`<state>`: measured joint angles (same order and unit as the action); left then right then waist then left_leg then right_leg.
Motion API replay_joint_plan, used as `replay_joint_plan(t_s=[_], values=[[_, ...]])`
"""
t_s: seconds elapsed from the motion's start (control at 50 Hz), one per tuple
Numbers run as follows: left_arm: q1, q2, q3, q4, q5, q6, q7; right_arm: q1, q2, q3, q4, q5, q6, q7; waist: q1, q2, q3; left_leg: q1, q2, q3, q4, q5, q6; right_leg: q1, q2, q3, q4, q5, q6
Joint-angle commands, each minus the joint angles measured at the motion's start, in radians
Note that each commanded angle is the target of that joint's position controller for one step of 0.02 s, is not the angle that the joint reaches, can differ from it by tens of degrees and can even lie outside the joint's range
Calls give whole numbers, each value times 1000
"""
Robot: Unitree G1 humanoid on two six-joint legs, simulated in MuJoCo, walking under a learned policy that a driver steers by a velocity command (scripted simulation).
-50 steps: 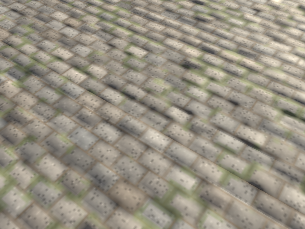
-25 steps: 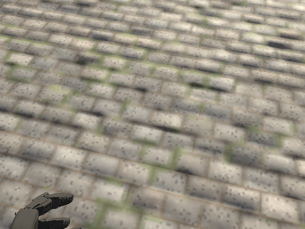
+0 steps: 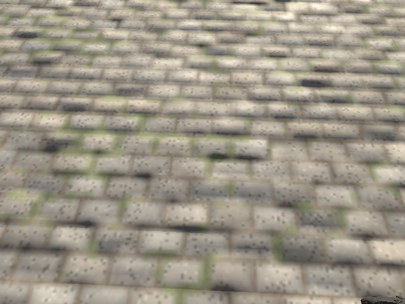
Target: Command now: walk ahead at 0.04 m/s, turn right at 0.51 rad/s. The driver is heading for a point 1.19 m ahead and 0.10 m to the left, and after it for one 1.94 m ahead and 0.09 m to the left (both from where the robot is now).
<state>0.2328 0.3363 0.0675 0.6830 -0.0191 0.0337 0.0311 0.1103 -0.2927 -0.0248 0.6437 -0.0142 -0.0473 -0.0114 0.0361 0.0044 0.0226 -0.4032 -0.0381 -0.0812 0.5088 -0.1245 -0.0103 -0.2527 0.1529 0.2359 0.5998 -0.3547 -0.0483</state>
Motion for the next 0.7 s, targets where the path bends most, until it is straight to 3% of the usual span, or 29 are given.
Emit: replay_joint_plan(t_s=[0.02, 0.04, 0.06, 0.08, 0.1, 0.14, 0.2, 0.26, 0.32, 0.34, 0.36, 0.38, 0.4, 0.42, 0.44, 0.48, 0.52, 0.54, 0.58, 0.62, 0.66, 0.7], values=[[75, 59, 9, -84, 6, -14, 8, 94, -223, -69, -48, -41, -2, -8, 6, 282, -217, 435, 442, -476, -125, 667, 278, -240, 26, -14, 345, -370, 52], [119, 145, 30, -51, 17, -15, 9, 98, -165, -59, -57, -13, 4, -3, -7, 211, -215, 415, 470, -522, -135, 559, 326, -280, -37, -17, 526, -362, 97], [76, 177, 44, -31, 4, -4, 11, 78, -121, -46, -66, -6, 6, -3, -24, 133, -167, 369, 407, -397, -120, 481, 289, -294, -56, -30, 610, -290, 118], [56, 158, 44, -17, -1, 11, 19, 49, -107, -42, -69, -5, 11, -2, -20, 84, -136, 323, 341, -304, -124, 394, 249, -292, -67, -45, 632, -234, 135], [33, 143, 42, -24, 2, 23, 23, 25, -105, -40, -67, 4, 16, -4, -23, 89, -103, 278, 317, -263, -140, 333, 238, -291, -77, -47, 629, -192, 146], [21, 80, 24, -27, 0, 28, 18, 6, -104, -37, -58, -3, 24, -6, -13, 125, -82, 208, 247, -157, -171, 293, 219, -215, -80, -104, 531, -135, 156], [-6, 29, 2, -31, 8, 19, 13, 11, -104, -39, -42, -1, 32, -7, -32, 177, -115, 244, 233, -115, -167, 292, 226, -122, -115, -162, 291, -128, 156], [-25, 37, 0, -26, 8, 14, 0, 46, -138, -50, -21, 11, 42, -5, -62, 196, -127, 259, 254, -143, -159, 226, 240, -39, -132, -190, 96, -57, 135], [26, 34, 2, 11, 13, 9, -13, 51, -129, -41, -3, 27, 46, -2, -25, 164, -97, 170, 226, -126, -134, 89, 189, 114, -119, -221, -205, 156, 78], [15, 63, 5, 2, 24, 8, -12, 97, -117, -35, 15, 24, 38, 2, -33, 124, -93, 103, 209, -112, -125, 22, 130, 188, -161, -164, -235, 229, 43], [19, 129, 15, -10, 36, 8, -5, 111, -84, -22, 7, -2, 25, 11, -59, -25, -113, 37, 145, -35, -25, -86, 59, 244, -300, -20, -232, 362, -10], [-36, 98, 5, 9, 41, 4, -12, 107, -30, -12, -3, -12, 19, 12, -99, -198, -97, 125, 69, 66, -39, -197, -2, 56, -346, 15, -246, 209, -82], [-91, 27, -13, -15, 44, -6, -19, 61, -63, -16, 7, -21, 19, 8, -75, -154, -49, 180, 73, 58, -36, -140, -28, -10, -302, -7, -273, 66, -71], [-83, 9, -19, -1, 52, -15, -20, 39, -68, -21, 10, -19, 20, 7, -65, -139, -31, 194, 70, 59, -46, -88, -32, -27, -271, -26, -276, 1, -39], [-70, 28, -17, 8, 50, -23, -20, 47, -71, -23, 23, -13, 24, 1, -62, -130, -12, 208, 73, 58, -46, -65, -32, -43, -250, -41, -276, -8, -18], [-20, 58, -11, 29, 35, -33, -14, 69, -77, -27, 36, 0, 28, -6, -45, -136, 14, 169, 37, 98, 3, -171, -24, -45, -245, -24, -306, -211, -26], [37, 120, 9, 39, 22, -31, -9, 46, -83, -33, 29, 23, 17, -7, 0, -188, 89, 12, -1, 144, 136, -287, -9, -25, -330, 108, -383, -418, -100], [57, 131, 13, 42, 18, -36, -6, 22, -86, -36, 16, 33, 5, -3, 19, -202, 124, -61, 21, 119, 209, -307, 6, -11, -383, 186, -417, -433, -142], [89, 114, 11, 58, 11, -55, -2, 4, -89, -42, -2, 45, -19, 10, 32, -204, 151, -231, 82, 56, 329, -376, 39, 100, -451, 271, -436, -336, -198], [75, 92, 8, 59, -3, -67, -5, 7, -78, -37, -3, 44, -39, 28, 26, -155, 126, -257, 109, 53, 267, -362, 59, 188, -437, 217, -417, -207, -191], [37, 105, 12, 53, -7, -68, -14, 21, -63, -30, 8, 38, -51, 41, 9, -127, 74, -88, 83, 100, 141, -263, 57, 141, -383, 105, -393, -56, -165], [1, 107, 13, 48, -8, -62, -23, 139, -73, -39, 58, 36, -50, 46, -58, -113, 16, 197, 26, 156, 16, -57, 42, 10, -333, 18, -335, 11, -133]])
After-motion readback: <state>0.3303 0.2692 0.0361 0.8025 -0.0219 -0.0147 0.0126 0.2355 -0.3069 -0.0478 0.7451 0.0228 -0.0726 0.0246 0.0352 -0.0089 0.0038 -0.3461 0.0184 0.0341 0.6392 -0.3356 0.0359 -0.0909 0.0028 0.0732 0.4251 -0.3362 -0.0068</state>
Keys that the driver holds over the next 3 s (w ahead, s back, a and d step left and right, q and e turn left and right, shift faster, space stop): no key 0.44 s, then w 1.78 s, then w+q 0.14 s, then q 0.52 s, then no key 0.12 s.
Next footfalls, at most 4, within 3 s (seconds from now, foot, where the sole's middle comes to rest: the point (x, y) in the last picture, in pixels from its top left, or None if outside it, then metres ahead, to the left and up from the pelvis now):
0.34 right None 0.03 -0.13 -0.76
0.74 left None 0.16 0.11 -0.77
1.26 right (257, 294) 0.50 -0.12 -0.76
1.78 left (191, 211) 0.80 0.11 -0.77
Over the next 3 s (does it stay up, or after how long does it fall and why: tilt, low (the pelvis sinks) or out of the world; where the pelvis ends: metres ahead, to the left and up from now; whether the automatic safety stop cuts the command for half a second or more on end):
stays up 1.12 -0.02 0.01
